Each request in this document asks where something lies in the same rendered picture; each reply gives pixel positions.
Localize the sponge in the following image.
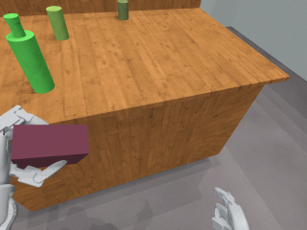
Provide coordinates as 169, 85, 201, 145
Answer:
11, 125, 89, 170

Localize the table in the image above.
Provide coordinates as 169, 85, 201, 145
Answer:
0, 0, 290, 212

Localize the right robot hand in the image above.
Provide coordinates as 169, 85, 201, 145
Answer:
212, 187, 249, 230

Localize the left robot hand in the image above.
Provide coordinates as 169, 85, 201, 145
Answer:
0, 105, 68, 188

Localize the left robot forearm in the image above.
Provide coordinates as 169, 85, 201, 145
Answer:
0, 184, 18, 230

